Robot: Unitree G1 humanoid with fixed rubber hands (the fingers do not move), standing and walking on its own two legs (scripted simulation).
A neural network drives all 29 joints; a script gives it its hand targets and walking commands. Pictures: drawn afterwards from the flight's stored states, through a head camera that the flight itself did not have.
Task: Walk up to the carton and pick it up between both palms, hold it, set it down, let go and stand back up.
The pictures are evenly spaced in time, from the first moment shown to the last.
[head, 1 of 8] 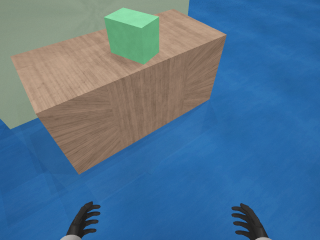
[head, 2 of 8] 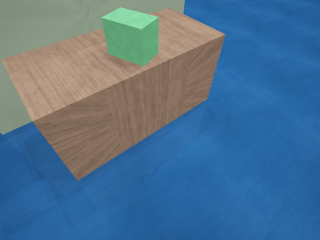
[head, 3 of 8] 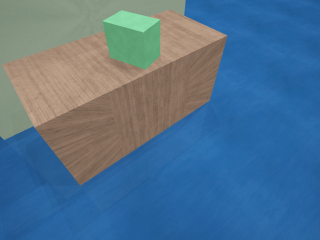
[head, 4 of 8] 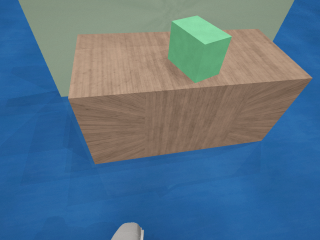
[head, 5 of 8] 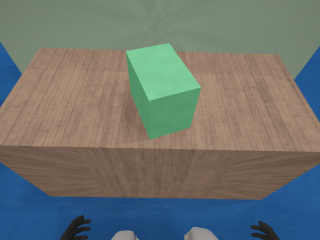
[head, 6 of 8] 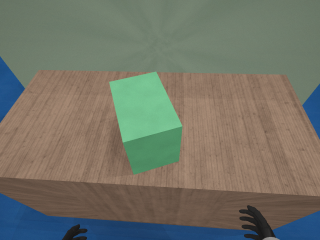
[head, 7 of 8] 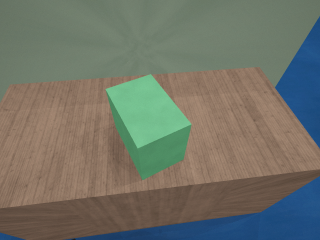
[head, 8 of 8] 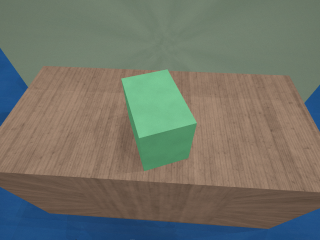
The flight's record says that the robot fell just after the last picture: no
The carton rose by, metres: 0.00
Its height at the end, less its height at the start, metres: +0.00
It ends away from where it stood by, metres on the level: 0.00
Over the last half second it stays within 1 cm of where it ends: yes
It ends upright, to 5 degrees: yes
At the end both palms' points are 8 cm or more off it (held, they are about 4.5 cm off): yes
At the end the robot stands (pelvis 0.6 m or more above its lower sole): yes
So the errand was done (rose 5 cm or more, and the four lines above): no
